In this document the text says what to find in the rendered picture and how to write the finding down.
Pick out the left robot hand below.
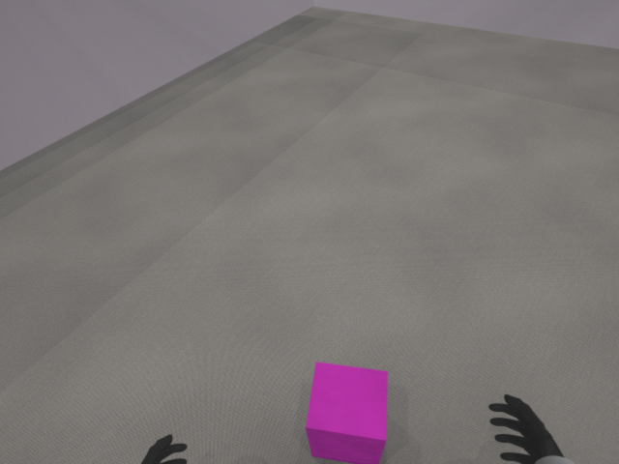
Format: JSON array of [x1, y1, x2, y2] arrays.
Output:
[[141, 434, 187, 464]]

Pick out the carton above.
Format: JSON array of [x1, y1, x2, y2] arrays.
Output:
[[306, 362, 388, 464]]

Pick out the right robot hand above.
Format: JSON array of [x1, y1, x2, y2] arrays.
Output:
[[488, 394, 564, 464]]

